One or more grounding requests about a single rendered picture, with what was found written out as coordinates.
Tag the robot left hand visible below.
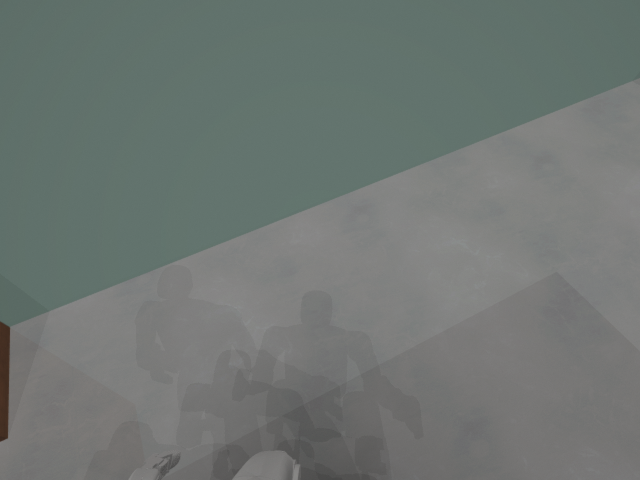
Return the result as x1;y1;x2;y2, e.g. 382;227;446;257
128;450;181;480

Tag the robot left thigh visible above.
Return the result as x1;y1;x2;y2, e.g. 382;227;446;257
232;451;301;480

